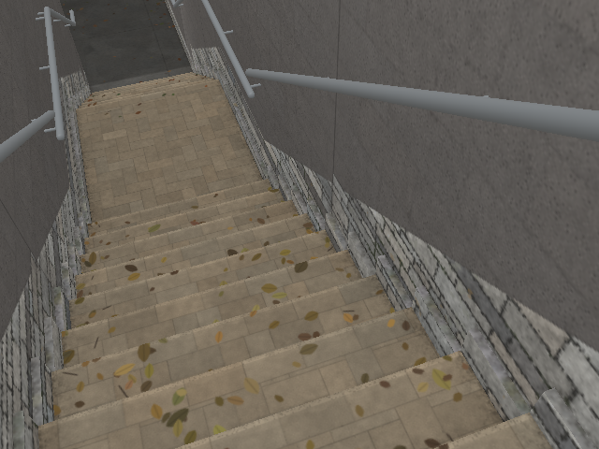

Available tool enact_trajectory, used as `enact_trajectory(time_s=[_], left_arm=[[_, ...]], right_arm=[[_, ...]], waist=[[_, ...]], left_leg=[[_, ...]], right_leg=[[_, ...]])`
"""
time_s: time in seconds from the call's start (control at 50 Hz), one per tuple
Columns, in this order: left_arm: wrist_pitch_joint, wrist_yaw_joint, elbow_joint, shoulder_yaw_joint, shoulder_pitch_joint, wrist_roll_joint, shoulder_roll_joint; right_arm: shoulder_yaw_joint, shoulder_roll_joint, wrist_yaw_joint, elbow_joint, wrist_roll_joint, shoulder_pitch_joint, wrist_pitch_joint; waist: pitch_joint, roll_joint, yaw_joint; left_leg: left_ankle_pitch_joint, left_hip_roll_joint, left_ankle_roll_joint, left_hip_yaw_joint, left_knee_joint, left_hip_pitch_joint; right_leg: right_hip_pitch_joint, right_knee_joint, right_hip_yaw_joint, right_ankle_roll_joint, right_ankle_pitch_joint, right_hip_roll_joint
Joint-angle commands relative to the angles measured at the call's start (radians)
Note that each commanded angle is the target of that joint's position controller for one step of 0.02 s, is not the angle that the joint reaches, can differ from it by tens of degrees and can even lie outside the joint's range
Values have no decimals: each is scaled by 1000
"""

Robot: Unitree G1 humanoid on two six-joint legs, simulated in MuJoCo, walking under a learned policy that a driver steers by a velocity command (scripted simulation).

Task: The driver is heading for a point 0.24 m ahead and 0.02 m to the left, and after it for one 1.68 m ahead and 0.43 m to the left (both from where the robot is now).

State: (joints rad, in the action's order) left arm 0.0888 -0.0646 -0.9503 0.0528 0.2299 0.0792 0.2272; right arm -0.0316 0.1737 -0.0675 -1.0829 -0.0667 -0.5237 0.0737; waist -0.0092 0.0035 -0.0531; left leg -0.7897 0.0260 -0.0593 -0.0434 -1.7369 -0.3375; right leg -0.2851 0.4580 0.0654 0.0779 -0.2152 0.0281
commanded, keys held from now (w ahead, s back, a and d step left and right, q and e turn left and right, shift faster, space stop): w+q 0.84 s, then w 0.16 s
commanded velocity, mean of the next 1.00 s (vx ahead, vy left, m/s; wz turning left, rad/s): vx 0.50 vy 0.00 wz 0.30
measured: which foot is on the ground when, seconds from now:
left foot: up 0.00-0.34, down 0.36-0.84, up 0.86-1.00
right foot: down 0.00-0.38, up 0.40-0.80, down 0.82-1.00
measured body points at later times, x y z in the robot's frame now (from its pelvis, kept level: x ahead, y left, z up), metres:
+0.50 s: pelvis +0.27 +0.09 -0.18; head +0.28 +0.10 +0.27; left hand +0.27 +0.33 -0.33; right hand +0.26 -0.17 -0.32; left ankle +0.27 +0.17 -0.90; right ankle +0.21 -0.06 -0.66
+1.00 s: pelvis +0.54 +0.12 -0.35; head +0.54 +0.12 +0.10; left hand +0.45 +0.35 -0.50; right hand +0.65 -0.09 -0.49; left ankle +0.54 +0.26 -0.91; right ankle +0.56 +0.04 -1.07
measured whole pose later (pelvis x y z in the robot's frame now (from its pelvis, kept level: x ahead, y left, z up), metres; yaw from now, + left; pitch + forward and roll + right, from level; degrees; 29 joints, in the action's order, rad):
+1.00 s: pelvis +0.54 +0.12 -0.35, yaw +22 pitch +3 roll -3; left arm 0.09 -0.03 -0.98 0.02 0.41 0.09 0.23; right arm -0.02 0.21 -0.10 -0.89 -0.10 -0.39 0.06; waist -0.07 0.04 0.00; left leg -0.10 0.05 0.08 0.08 -1.60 -0.94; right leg -0.33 0.63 0.15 0.08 -0.35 0.06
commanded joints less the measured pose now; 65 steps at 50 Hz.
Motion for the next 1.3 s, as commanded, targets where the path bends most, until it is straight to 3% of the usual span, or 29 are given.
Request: enact_trajectory(time_s=[0.02,0.04,0.1,0.14,0.16,0.18,0.2,0.22,0.28,0.36,0.38,0.4,0.42,0.44,0.5,0.54,0.6,0.66,0.78,0.82,0.86,0.88,0.92,0.96,1.0,1.06,1.12,1.16,1.3], left_arm=[[-15,-15,-60,25,325,-2,98],[-3,-4,14,-28,141,14,-20],[5,1,8,-8,214,1,100],[36,27,-12,-36,278,24,16],[35,61,21,10,143,-148,99],[28,71,21,-7,156,-157,86],[37,35,-11,-60,247,46,1],[31,24,-8,-52,258,59,-2],[21,19,-37,-57,334,19,52],[-35,-3,-51,-23,301,27,196],[-32,-39,-90,-17,363,60,183],[-24,-71,-80,-55,546,44,-29],[-11,-71,22,-54,332,-9,23],[11,-45,162,-47,105,-55,71],[-1,34,126,-72,128,2,20],[-16,21,99,-77,106,50,12],[-10,5,103,-87,111,18,-7],[-2,26,192,-93,-200,23,55],[-21,39,226,-66,-61,-17,69],[3,35,87,-33,296,-25,140],[0,-1,61,12,476,4,272],[-20,-8,84,36,380,43,263],[-22,-9,49,-23,260,45,58],[19,36,20,-75,186,30,-112],[66,61,21,-77,144,-15,-72],[70,51,-51,-58,229,23,67],[73,95,-118,-91,403,-12,-35],[49,81,-108,-107,405,-2,-42],[-11,65,-120,-60,416,-9,84]], right_arm=[[33,116,19,215,22,233,59],[31,105,31,161,-13,137,46],[19,-3,-19,94,-39,101,-9],[9,-2,-30,98,-55,126,-6],[61,103,32,144,58,202,-10],[65,122,49,139,65,246,-14],[20,46,23,117,-44,238,-22],[30,69,14,146,-64,246,-23],[31,104,2,184,-33,379,-21],[92,213,16,42,2,65,16],[129,286,19,-10,-19,-149,19],[135,386,9,-22,-8,-238,22],[145,382,-11,-47,-26,-313,29],[144,348,-20,-13,-20,-199,43],[22,23,-16,41,-43,118,45],[-3,-14,16,93,2,214,72],[9,124,16,50,-20,42,82],[-11,13,98,34,8,-119,85],[24,98,26,101,-6,-93,38],[22,135,-17,147,-1,17,29],[-1,-27,-68,143,18,-263,50],[8,53,-63,242,19,-142,35],[5,50,-15,247,4,10,-7],[-3,-2,-16,197,-35,-63,-30],[13,36,-55,168,-56,39,-25],[21,62,-77,190,-47,137,2],[5,84,-26,219,-54,331,19],[-11,60,-38,191,-53,337,6],[4,139,-25,257,-24,539,-29]], waist=[[-20,56,126],[96,112,4],[75,-45,3],[65,6,40],[-21,-104,-26],[-34,-80,7],[138,18,50],[133,-24,32],[169,-1,81],[105,106,-21],[20,222,-114],[-268,369,-10],[-198,173,-120],[-77,165,-151],[112,-71,87],[125,-35,67],[30,30,85],[38,-22,-99],[126,34,10],[7,-58,171],[-389,-243,76],[-290,-116,164],[-24,107,116],[128,38,-17],[79,-9,45],[42,6,19],[53,16,144],[43,-32,110],[147,-15,183]], left_leg=[[177,95,48,121,96,-777],[495,189,93,201,503,-497],[808,82,105,28,660,-133],[1148,141,110,164,855,-303],[1376,71,100,84,1048,-69],[1419,35,95,64,1016,47],[1331,118,91,154,1057,-95],[1215,90,99,101,1064,-78],[1127,122,89,125,1174,-136],[1009,-1,101,-67,1409,300],[1241,24,221,-25,1283,538],[1687,219,476,296,1060,900],[1732,269,509,457,1116,934],[1135,379,540,645,1219,849],[654,265,414,517,1326,40],[536,110,385,310,1395,-267],[815,21,372,264,1174,-420],[505,-21,308,367,912,28],[435,-18,349,562,793,-273],[534,-120,259,466,324,-231],[-53,-218,149,208,-529,-831],[52,-147,96,227,-472,-1084],[413,1,95,263,-249,-1075],[758,121,145,226,183,-780],[1043,86,150,118,529,-546],[1051,58,145,109,486,-461],[1267,119,86,250,976,-918],[1412,97,84,94,1018,-520],[1020,60,100,26,1440,-199]], right_leg=[[525,5,-391,314,483,-390],[85,-93,-295,263,452,-376],[-333,-84,-143,275,292,-195],[-211,48,-208,246,179,-224],[-255,75,-135,127,-31,-140],[-320,99,-126,94,-119,-136],[-354,152,-155,146,-128,-197],[-314,179,-155,153,-123,-208],[-146,302,-207,124,-118,-284],[-71,760,-76,63,53,-194],[-237,1217,-25,4,7,-79],[-522,1625,-7,-77,-573,28],[-780,1750,-62,-96,-585,48],[-1100,1661,-118,-95,-515,13],[-782,1169,-272,9,-24,-213],[-486,675,-168,11,284,-213],[-197,753,-22,-51,302,-100],[-582,178,-139,-85,717,-139],[5,-45,-40,-55,348,-55],[372,-293,-67,20,549,-118],[1015,320,-337,429,1384,-492],[956,161,-582,463,914,-598],[449,17,-452,294,278,-493],[-96,-60,-236,182,186,-278],[-324,-78,-107,196,4,-186],[-342,27,-186,199,173,-224],[232,218,-282,188,266,-280],[-112,263,-193,158,130,-201],[52,409,-260,100,135,-257]])
Keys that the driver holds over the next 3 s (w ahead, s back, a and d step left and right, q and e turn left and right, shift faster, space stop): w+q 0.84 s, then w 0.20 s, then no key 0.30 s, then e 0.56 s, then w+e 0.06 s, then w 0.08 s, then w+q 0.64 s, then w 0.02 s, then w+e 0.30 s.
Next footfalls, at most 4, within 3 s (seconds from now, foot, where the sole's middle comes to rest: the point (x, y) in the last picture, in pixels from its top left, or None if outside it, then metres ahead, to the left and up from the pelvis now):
0.36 left None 0.31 0.17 -0.94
0.82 right None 0.60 0.05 -1.11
1.34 left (184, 421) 0.80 0.38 -1.27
1.88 right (265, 396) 0.86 0.12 -1.27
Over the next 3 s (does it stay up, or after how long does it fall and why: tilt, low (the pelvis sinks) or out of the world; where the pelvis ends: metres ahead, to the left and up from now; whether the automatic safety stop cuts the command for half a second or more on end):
stays up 1.25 0.40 -0.76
